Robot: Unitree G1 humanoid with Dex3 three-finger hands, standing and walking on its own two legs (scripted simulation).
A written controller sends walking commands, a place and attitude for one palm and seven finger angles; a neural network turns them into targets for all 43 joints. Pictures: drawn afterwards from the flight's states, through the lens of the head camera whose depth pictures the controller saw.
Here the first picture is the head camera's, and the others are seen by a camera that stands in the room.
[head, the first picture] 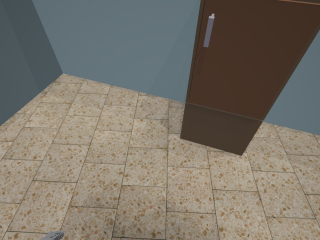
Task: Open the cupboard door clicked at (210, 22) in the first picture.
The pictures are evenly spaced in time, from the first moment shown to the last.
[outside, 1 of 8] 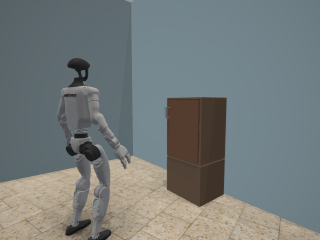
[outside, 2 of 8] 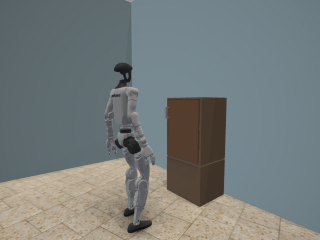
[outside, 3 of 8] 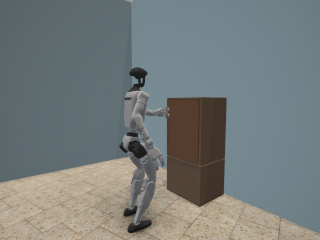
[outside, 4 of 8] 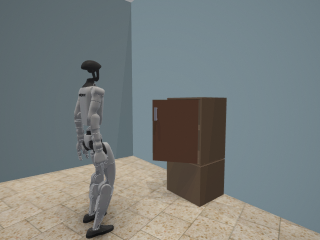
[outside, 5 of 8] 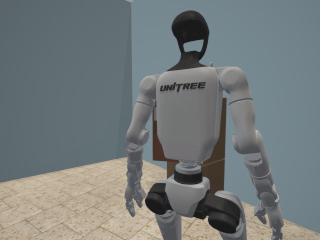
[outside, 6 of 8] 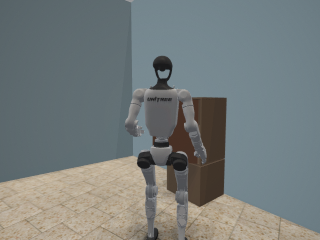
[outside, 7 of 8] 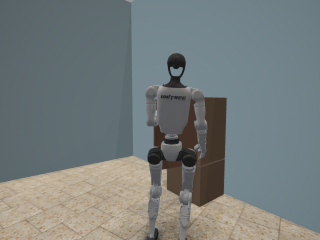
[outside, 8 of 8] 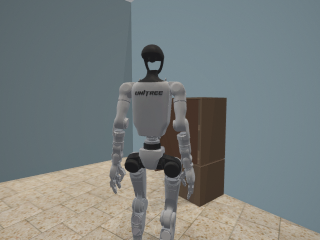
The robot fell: no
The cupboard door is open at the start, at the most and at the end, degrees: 0 78 78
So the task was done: yes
